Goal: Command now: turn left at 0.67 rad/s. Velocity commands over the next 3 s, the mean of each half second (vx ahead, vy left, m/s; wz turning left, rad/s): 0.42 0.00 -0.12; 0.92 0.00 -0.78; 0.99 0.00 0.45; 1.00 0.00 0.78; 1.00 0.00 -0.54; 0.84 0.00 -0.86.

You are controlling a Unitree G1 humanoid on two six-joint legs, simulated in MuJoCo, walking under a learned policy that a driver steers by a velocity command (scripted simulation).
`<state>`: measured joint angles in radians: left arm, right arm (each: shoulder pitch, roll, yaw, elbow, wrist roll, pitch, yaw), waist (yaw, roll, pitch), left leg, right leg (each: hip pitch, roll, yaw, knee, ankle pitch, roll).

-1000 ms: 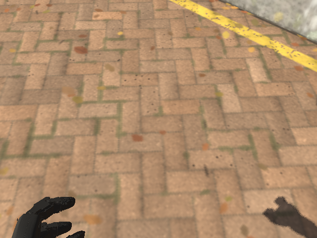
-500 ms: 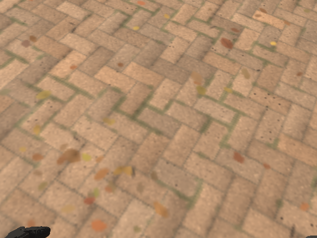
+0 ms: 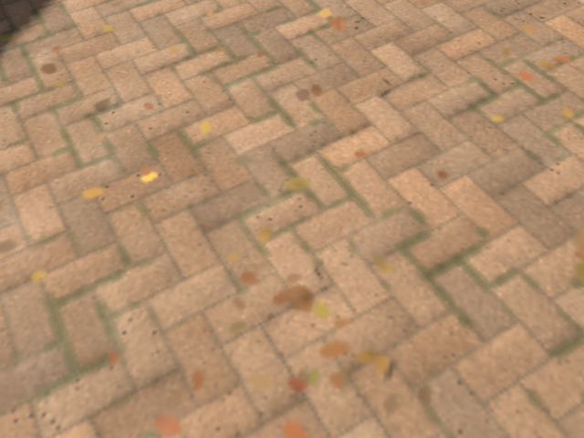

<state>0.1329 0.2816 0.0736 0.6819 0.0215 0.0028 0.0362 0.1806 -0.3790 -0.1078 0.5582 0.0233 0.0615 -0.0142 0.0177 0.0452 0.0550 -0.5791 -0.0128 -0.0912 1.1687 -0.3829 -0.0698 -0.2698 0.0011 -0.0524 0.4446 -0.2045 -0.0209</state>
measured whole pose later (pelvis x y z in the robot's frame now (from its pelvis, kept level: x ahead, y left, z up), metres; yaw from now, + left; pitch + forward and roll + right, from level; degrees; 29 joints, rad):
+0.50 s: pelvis +0.12 +0.04 -0.01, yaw -8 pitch +1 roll +1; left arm 0.24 0.32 0.07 0.72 -0.04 -0.03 -0.04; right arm 0.45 -0.26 -0.06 0.75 -0.02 -0.10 -0.01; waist -0.05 -0.04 -0.01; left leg 0.13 0.01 0.18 0.23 -0.37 0.00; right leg -0.85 -0.07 0.06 1.09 0.03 0.01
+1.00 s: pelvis +0.49 -0.10 +0.00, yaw -32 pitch +0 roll +1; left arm 0.41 0.26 0.04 0.73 -0.02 -0.07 0.00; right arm 0.06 -0.29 -0.01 0.58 -0.02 -0.14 0.00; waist 0.07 0.04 0.04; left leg -0.73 0.12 -0.10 0.73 0.12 -0.05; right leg -0.03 0.15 0.16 0.37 -0.33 -0.13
